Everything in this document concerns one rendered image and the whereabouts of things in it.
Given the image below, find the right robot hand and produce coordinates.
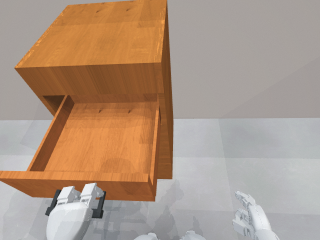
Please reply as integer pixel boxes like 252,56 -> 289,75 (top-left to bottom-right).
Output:
232,191 -> 272,240

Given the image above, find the right robot shin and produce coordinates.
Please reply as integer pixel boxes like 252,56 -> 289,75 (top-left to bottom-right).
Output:
185,231 -> 196,236

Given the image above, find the cabinet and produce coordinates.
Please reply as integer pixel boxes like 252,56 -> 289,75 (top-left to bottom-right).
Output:
14,0 -> 174,180

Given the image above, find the drawer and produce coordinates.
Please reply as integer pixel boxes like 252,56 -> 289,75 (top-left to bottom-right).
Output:
0,93 -> 161,202

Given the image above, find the handle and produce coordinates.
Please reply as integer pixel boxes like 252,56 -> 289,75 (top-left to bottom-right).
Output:
45,189 -> 106,219

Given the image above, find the robot shin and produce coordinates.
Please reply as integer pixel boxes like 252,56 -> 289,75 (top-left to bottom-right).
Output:
185,231 -> 196,236
148,233 -> 157,238

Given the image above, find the left robot shin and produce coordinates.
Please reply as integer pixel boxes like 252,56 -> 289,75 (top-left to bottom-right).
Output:
148,233 -> 157,238

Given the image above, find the right robot forearm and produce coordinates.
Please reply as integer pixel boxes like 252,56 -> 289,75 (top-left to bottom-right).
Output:
253,229 -> 280,240

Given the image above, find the left robot hand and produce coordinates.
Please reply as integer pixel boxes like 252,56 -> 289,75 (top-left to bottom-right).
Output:
46,183 -> 104,240

